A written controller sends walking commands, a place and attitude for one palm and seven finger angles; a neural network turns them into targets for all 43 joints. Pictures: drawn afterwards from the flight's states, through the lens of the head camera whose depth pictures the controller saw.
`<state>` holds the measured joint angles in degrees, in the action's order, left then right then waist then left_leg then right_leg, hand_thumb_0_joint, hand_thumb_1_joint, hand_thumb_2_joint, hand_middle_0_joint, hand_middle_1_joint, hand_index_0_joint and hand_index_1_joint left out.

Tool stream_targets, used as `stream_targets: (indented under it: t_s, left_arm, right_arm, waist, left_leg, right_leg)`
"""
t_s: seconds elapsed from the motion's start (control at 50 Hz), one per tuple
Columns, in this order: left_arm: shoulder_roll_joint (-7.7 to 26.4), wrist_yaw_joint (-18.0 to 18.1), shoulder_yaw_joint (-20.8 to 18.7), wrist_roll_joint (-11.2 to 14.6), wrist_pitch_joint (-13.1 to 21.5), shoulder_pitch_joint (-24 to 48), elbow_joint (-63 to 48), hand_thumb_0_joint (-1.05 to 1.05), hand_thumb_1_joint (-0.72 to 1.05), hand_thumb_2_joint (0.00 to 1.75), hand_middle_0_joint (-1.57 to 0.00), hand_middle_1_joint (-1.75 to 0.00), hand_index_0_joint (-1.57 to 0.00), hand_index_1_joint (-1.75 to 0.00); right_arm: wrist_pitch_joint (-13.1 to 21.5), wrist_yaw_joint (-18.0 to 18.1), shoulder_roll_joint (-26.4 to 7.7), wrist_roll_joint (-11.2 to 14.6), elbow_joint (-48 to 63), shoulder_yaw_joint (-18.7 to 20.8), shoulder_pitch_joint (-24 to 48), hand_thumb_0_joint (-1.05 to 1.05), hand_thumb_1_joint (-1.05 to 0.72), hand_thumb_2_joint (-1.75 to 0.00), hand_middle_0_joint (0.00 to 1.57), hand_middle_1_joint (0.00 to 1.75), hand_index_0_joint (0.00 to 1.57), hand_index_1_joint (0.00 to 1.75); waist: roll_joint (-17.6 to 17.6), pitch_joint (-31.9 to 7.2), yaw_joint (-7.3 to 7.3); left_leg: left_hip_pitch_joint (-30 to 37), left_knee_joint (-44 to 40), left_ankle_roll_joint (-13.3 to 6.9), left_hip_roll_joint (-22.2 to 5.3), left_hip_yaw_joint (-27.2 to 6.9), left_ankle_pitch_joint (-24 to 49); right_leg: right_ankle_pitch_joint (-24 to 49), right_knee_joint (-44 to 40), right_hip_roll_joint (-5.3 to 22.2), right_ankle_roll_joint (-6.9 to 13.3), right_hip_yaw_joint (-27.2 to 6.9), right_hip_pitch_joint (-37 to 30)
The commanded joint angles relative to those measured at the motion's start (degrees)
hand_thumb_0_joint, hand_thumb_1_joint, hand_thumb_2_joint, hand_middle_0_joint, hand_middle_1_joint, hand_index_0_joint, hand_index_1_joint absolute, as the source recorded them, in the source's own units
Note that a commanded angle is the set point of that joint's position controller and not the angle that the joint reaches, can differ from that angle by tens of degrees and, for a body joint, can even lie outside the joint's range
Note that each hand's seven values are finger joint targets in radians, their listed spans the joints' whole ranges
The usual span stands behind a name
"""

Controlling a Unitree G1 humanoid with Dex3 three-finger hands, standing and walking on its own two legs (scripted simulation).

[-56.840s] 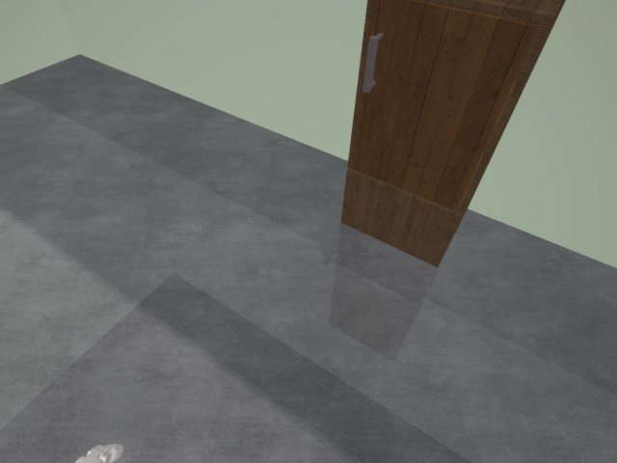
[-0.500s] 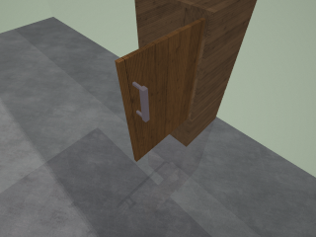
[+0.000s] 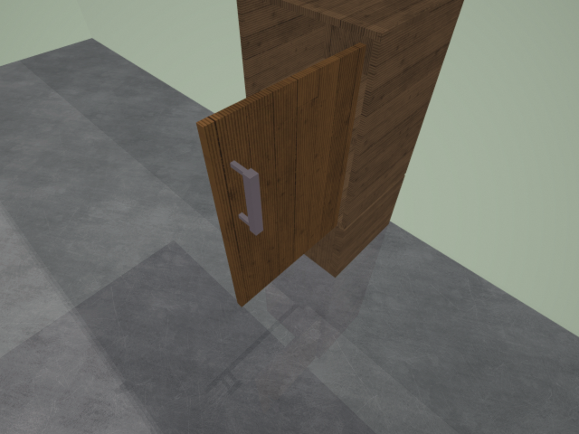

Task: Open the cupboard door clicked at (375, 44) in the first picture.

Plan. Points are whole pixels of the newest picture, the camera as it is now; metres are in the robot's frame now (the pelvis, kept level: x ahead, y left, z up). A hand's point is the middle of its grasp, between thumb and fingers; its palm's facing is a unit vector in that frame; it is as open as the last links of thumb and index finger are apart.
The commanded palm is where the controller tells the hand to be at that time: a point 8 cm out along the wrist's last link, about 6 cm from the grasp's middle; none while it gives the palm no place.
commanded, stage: look to check the result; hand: left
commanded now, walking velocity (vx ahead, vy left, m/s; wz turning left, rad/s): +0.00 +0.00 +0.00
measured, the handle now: (246, 199) +0.52 +0.11 +0.00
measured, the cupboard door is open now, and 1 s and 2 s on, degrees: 89 89 89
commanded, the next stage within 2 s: stand and wait in 0.48 s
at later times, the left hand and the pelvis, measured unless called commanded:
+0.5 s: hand out of the picture -0.01 +0.17 -0.17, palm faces +0.05 -0.98 -0.19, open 7.4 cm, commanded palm none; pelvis +0.01 +0.00 +0.00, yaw +0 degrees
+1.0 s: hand out of the picture +0.01 +0.19 -0.17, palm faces +0.03 -0.97 -0.22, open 7.4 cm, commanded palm none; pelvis +0.01 +0.00 +0.00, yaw -1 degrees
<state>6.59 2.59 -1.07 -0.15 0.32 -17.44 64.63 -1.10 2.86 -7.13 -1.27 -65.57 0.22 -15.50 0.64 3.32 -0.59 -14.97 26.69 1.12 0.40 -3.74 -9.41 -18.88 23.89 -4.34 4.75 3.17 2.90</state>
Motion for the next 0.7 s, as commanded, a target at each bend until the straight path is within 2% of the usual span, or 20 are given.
stream_targets:
  t_s: [0.0,0.04,0.14,0.2,0.28,0.46,0.5,0.68]
  left_arm:
    - [5.76,0.43,-0.87,0.14,0.24,-5.08,-0.63,0.00,0.90,0.90,-0.20,-0.30,-0.20,-0.30]
    - [5.90,0.53,-0.89,0.09,0.25,-5.46,-0.43,0.00,0.90,0.90,-0.20,-0.30,-0.20,-0.30]
    - [6.03,0.48,-0.82,0.08,0.30,-5.57,-0.44,0.00,0.90,0.90,-0.20,-0.30,-0.20,-0.30]
    - [6.17,0.38,-0.73,0.14,0.23,-5.36,-0.31,0.00,0.90,0.90,-0.20,-0.30,-0.20,-0.30]
    - [6.56,0.34,-0.87,0.12,0.35,-5.46,-0.32,0.00,0.90,0.90,-0.20,-0.30,-0.20,-0.30]
    - [7.28,0.19,-0.85,0.09,0.41,-4.44,-0.47,0.00,0.90,0.90,-0.20,-0.30,-0.20,-0.30]
    - [7.58,0.14,-0.94,0.11,0.48,-4.39,-0.56,0.00,0.90,0.90,-0.20,-0.30,-0.20,-0.30]
    - [8.47,0.04,-1.03,0.09,0.54,-3.18,-0.88,0.00,0.90,0.90,-0.20,-0.30,-0.20,-0.30]
  right_arm:
    - [0.67,0.32,-4.74,0.14,1.50,0.41,-3.50,0.00,-0.90,-0.90,0.20,0.30,0.20,0.30]
    - [0.61,0.37,-5.01,0.30,1.69,0.47,-3.08,0.00,-0.90,-0.90,0.20,0.30,0.20,0.30]
    - [0.65,0.38,-5.57,0.27,1.65,0.53,-2.71,0.00,-0.90,-0.90,0.20,0.30,0.20,0.30]
    - [0.65,0.34,-5.54,0.27,1.45,0.45,-2.61,0.00,-0.90,-0.90,0.20,0.30,0.20,0.30]
    - [0.87,0.36,-5.89,0.25,1.53,0.47,-2.34,0.00,-0.90,-0.90,0.20,0.30,0.20,0.30]
    - [0.96,0.24,-6.89,0.17,1.48,0.56,-1.45,0.00,-0.90,-0.90,0.20,0.30,0.20,0.30]
    - [1.08,0.27,-7.23,0.16,1.55,0.56,-1.34,0.00,-0.90,-0.90,0.20,0.30,0.20,0.30]
    - [1.13,0.12,-8.13,0.13,1.57,0.66,-0.53,0.00,-0.90,-0.90,0.20,0.30,0.20,0.30]
  waist:
    - [-0.68,1.64,0.31]
    - [-1.59,1.96,0.45]
    - [-0.98,1.79,0.38]
    - [-0.91,3.11,0.31]
    - [-1.07,1.68,0.40]
    - [0.21,2.62,0.43]
    - [-0.24,1.67,0.52]
    - [-0.85,1.94,0.52]
  left_leg:
    - [4.12,-1.49,-3.35,-4.37,-1.69,10.43]
    - [4.18,-0.98,-3.42,-4.33,-1.33,10.48]
    - [5.05,-1.48,-3.42,-4.57,-1.43,10.60]
    - [4.50,-2.19,-3.45,-4.59,-1.86,9.62]
    - [5.10,-2.24,-3.53,-4.62,-1.78,10.49]
    - [5.05,-3.07,-3.53,-4.76,-2.34,9.91]
    - [5.55,-3.05,-3.65,-4.83,-2.42,10.73]
    - [5.60,-3.69,-3.57,-4.85,-2.57,10.06]
  right_leg:
    - [16.96,-5.99,9.94,-2.66,-6.06,5.66]
    - [18.32,-6.36,9.90,-3.34,-6.04,5.70]
    - [17.47,-6.44,9.68,-3.04,-6.23,5.70]
    - [15.28,-6.82,9.64,-2.81,-6.27,6.19]
    - [16.52,-6.68,9.76,-2.85,-6.12,5.00]
    - [13.85,-7.12,9.74,-2.11,-6.18,5.40]
    - [14.97,-6.99,9.82,-2.16,-6.27,4.73]
    - [13.90,-7.39,9.86,-2.08,-6.37,4.96]
